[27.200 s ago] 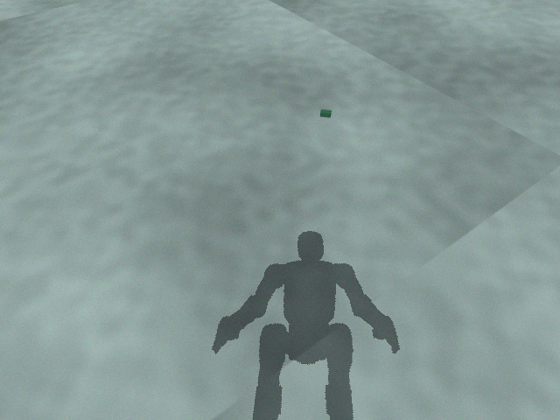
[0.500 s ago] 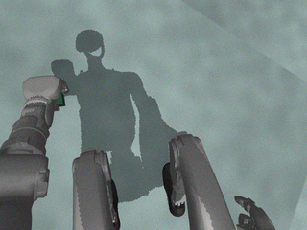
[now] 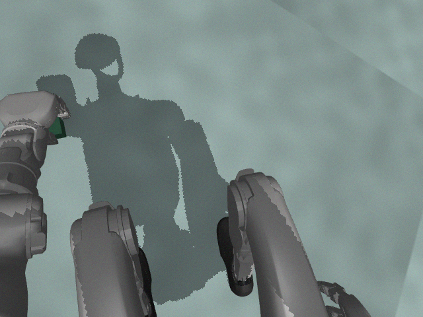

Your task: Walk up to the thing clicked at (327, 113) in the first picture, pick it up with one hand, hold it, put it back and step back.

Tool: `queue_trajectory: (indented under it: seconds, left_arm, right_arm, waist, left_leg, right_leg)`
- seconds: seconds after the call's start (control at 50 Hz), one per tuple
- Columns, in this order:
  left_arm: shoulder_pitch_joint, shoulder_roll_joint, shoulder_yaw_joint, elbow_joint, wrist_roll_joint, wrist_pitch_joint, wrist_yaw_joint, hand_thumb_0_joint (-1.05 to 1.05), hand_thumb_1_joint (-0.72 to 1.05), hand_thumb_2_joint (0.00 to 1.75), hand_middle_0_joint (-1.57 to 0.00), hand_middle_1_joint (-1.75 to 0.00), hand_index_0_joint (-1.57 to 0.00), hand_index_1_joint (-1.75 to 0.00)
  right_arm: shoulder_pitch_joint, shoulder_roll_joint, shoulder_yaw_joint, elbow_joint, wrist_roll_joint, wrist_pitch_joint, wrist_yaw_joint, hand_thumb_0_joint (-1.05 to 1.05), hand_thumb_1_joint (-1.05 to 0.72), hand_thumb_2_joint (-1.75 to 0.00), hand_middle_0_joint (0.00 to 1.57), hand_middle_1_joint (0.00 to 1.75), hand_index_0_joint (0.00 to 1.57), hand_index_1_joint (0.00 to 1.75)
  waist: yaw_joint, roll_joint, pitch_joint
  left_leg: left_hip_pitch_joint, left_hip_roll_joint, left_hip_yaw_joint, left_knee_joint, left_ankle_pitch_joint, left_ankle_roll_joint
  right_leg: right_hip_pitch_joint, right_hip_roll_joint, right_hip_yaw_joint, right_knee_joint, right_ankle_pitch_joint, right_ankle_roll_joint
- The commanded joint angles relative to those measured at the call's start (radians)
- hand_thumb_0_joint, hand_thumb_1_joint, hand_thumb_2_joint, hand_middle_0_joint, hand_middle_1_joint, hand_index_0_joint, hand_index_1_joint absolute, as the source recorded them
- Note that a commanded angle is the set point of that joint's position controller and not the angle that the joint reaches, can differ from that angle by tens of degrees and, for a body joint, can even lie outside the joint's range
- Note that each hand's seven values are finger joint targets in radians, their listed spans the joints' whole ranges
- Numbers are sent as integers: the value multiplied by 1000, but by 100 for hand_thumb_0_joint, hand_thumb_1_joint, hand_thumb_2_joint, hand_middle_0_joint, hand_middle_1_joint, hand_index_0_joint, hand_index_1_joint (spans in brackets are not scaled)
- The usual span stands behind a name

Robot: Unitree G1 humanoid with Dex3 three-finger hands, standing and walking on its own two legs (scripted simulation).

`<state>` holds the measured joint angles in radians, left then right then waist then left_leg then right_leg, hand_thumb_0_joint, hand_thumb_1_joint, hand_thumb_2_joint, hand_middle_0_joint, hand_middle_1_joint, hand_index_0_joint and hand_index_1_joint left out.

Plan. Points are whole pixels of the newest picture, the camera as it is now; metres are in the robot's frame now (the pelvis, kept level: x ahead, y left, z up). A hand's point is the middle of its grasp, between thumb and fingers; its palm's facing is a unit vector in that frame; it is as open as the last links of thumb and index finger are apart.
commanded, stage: crouch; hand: left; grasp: from above
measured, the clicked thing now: (46, 130) +0.50 +0.26 -0.20
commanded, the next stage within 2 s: lower in 0.34 s
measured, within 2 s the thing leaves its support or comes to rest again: rests again in 1.72 s
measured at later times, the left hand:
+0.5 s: hand (47, 132) +0.49 +0.26 -0.19, palm faces -0.46 -0.03 -0.89, open 6.4 cm
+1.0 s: hand (58, 137) +0.49 +0.25 -0.25, palm faces -0.47 -0.04 -0.88, open 6.4 cm
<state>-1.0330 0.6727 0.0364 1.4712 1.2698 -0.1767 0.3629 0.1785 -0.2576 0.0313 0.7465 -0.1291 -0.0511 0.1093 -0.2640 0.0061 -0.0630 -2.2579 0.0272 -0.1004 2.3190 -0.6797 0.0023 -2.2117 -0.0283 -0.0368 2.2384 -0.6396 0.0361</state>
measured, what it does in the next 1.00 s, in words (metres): stands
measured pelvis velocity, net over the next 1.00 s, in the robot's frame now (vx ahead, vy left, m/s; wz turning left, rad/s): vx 0.01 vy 0.00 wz -0.06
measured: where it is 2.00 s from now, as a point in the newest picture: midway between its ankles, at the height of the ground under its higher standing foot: (191, 285)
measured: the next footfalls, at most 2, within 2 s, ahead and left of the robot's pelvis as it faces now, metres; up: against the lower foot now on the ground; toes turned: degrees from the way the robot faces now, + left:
none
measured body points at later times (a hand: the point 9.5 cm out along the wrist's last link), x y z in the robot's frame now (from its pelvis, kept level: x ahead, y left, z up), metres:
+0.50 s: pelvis +0.00 +0.00 -0.03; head +0.25 +0.06 +0.35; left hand +0.51 +0.25 -0.14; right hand +0.03 -0.28 -0.12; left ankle +0.08 +0.12 -0.32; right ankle +0.11 -0.13 -0.32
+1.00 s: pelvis +0.01 +0.00 -0.05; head +0.28 +0.07 +0.31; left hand +0.51 +0.25 -0.20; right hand +0.02 -0.27 -0.13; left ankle +0.08 +0.12 -0.32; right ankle +0.11 -0.13 -0.32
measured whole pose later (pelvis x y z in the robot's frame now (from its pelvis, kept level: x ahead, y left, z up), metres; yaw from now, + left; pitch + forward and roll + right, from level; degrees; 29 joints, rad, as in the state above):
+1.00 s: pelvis +0.01 +0.00 -0.05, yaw -3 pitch +33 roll -10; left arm -1.07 0.82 0.09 1.60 1.33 -0.21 0.47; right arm 0.17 -0.28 0.14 0.72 -0.20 -0.11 0.16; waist -0.33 -0.04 0.04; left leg -2.38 0.02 -0.17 2.49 -0.71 0.00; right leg -2.30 -0.01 -0.08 2.37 -0.65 0.05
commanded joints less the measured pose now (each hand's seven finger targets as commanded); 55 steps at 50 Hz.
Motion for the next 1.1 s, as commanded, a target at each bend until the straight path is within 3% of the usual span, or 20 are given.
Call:
queue_trajectory:
  seconds: [0.0, 0.12, 0.16, 0.2, 0.28, 0.32, 0.44, 0.56, 0.62, 0.66, 0.7, 0.72, 0.76, 0.86, 0.88, 0.96, 0.98, 1.02, 1.06, 1.08]
  left_arm:
    - [-372, 239, 22, -125, -8, -9, 43, 0, 91, 9, -123, -10, -127, -6]
    - [-387, 251, 22, -142, -4, -13, 50, 0, 89, 12, -124, -8, -126, -6]
    - [-390, 286, 40, -148, 4, -11, 57, 0, 90, 12, -125, -8, -127, -6]
    - [-374, 260, 24, -121, -2, -8, 55, 0, 91, 12, -125, -9, -128, -7]
    - [-397, 311, 41, -145, 4, -15, 53, 0, 91, 14, -127, -8, -128, -7]
    - [-358, 276, 29, -117, -1, -12, 50, 0, 94, 9, -127, -9, -130, -6]
    - [-363, 301, 37, -134, 2, -17, 54, 0, 90, 13, -128, -6, -129, -5]
    - [-373, 281, 16, -46, 15, -32, 65, 0, 88, 12, -126, -6, -127, -4]
    - [-375, 314, 35, -71, 28, -39, 80, 0, 90, 11, -126, -7, -128, -5]
    - [-371, 297, 33, -46, 33, -40, 92, 0, 95, 12, -129, -10, -131, -8]
    - [-368, 307, 35, -47, 34, -42, 107, 0, 92, 14, -128, -9, -130, -8]
    - [-381, 304, 34, -30, 36, -41, 113, 0, 92, 14, -128, -9, -130, -7]
    - [-382, 350, 56, -56, 49, -40, 126, 0, 91, 15, -127, -9, -129, -8]
    - [-376, 346, 61, -20, 45, -32, 145, 0, 92, 17, -127, -8, -128, -7]
    - [-369, 371, 73, -35, 38, -34, 148, 0, 89, 15, -124, -7, -126, -5]
    - [-359, 351, 60, 9, 43, -36, 150, 0, 88, 11, -123, -5, -125, -3]
    - [-366, 381, 74, -30, 41, -39, 155, 0, 87, 10, -123, -4, -125, -3]
    - [-337, 372, 69, 35, 40, -35, 156, 0, 89, 9, -123, -6, -126, -4]
    - [-343, 398, 86, 8, 44, -39, 164, 0, 90, 11, -125, -4, -127, -2]
    - [-333, 379, 68, 47, 43, -39, 163, 0, 91, 9, -125, -4, -128, -1]
  right_arm:
    - [200, -248, -72, -15, -7, -7, -6, 0, -90, -90, 20, 30, 20, 30]
    - [211, -252, -54, -9, -11, -11, -1, 0, -91, -90, 20, 30, 20, 30]
    - [217, -261, -52, -9, -11, -10, -2, 0, -91, -90, 20, 30, 20, 30]
    - [214, -255, -49, -7, -13, -10, 2, 0, -91, -90, 20, 30, 20, 30]
    - [219, -264, -44, -9, -13, -8, 5, 0, -91, -90, 20, 30, 20, 30]
    - [214, -259, -41, -11, -16, -12, 8, 0, -91, -90, 20, 30, 20, 30]
    - [216, -268, -37, -12, -16, -9, 10, 0, -91, -90, 20, 30, 20, 30]
    - [209, -274, -15, -13, -26, -13, 10, 0, -90, -90, 20, 30, 20, 30]
    - [210, -283, -10, -16, -31, -22, 14, 0, -91, -90, 20, 30, 20, 30]
    - [213, -291, -8, -23, -39, -26, 19, 0, -90, -90, 20, 30, 20, 30]
    - [204, -291, -9, -19, -39, -28, 19, 0, -91, -90, 20, 30, 20, 30]
    - [207, -288, -2, -19, -45, -32, 23, 0, -91, -90, 20, 30, 20, 30]
    - [214, -292, 3, -19, -52, -37, 27, 0, -91, -90, 20, 30, 20, 30]
    - [219, -297, 14, -18, -65, -51, 41, 0, -89, -89, 20, 30, 20, 30]
    - [214, -302, 13, -18, -63, -52, 40, 0, -89, -89, 20, 30, 20, 30]
    - [216, -302, 25, -17, -73, -61, 50, 0, -89, -89, 20, 30, 20, 30]
    - [218, -309, 26, -18, -69, -61, 50, 0, -89, -89, 20, 30, 20, 30]
    - [212, -316, 35, -21, -80, -70, 58, 0, -90, -89, 20, 30, 20, 30]
    - [215, -323, 36, -22, -84, -71, 59, 0, -89, -89, 20, 30, 20, 30]
    - [209, -316, 44, -21, -85, -74, 65, 0, -90, -89, 20, 30, 20, 30]
  waist:
    - [-20, 276, -666]
    - [-26, 291, -691]
    - [-17, 296, -706]
    - [-23, 271, -693]
    - [-20, 281, -691]
    - [-23, 286, -671]
    - [-23, 297, -666]
    - [-58, 272, -591]
    - [-45, 321, -614]
    - [-68, 333, -616]
    - [-60, 353, -616]
    - [-78, 346, -591]
    - [-67, 365, -619]
    - [-88, 346, -588]
    - [-71, 345, -610]
    - [-97, 321, -584]
    - [-81, 352, -619]
    - [-98, 349, -561]
    - [-97, 342, -600]
    - [-109, 345, -574]
  left_leg:
    - [490, -30, 72, -241, 116, 15]
    - [454, -32, 76, -200, 150, 19]
    - [463, -32, 74, -196, 166, 17]
    - [448, -30, 76, -182, 163, 21]
    - [418, -31, 75, -172, 151, 24]
    - [438, -29, 75, -170, 164, 19]
    - [432, -29, 69, -161, 170, 20]
    - [370, -31, 57, -139, 136, 24]
    - [436, -29, 49, -139, 166, 14]
    - [456, -28, 40, -132, 179, 9]
    - [457, -27, 41, -128, 176, 8]
    - [437, -28, 43, -118, 168, 11]
    - [441, -28, 45, -112, 177, 12]
    - [401, -26, 46, -93, 161, 18]
    - [395, -24, 44, -90, 167, 19]
    - [380, -22, 37, -71, 173, 20]
    - [405, -23, 35, -81, 192, 16]
    - [380, -21, 37, -61, 189, 16]
    - [405, -20, 29, -61, 215, 14]
    - [387, -18, 30, -53, 199, 16]
  right_leg:
    - [318, 46, -98, -204, 119, -78]
    - [333, 49, -101, -177, 159, -73]
    - [335, 46, -104, -168, 172, -72]
    - [340, 54, -106, -171, 175, -70]
    - [348, 54, -106, -165, 166, -69]
    - [338, 53, -110, -157, 176, -71]
    - [327, 54, -117, -148, 183, -70]
    - [289, 55, -125, -139, 160, -66]
    - [268, 53, -133, -115, 182, -72]
    - [251, 51, -143, -99, 193, -72]
    - [239, 54, -143, -96, 191, -73]
    - [238, 54, -144, -95, 190, -71]
    - [257, 55, -144, -87, 199, -70]
    - [266, 60, -148, -84, 196, -65]
    - [277, 61, -147, -85, 197, -64]
    - [280, 67, -155, -76, 209, -62]
    - [295, 66, -155, -72, 222, -64]
    - [275, 64, -160, -61, 221, -63]
    - [304, 67, -167, -61, 243, -62]
    - [301, 70, -164, -58, 235, -61]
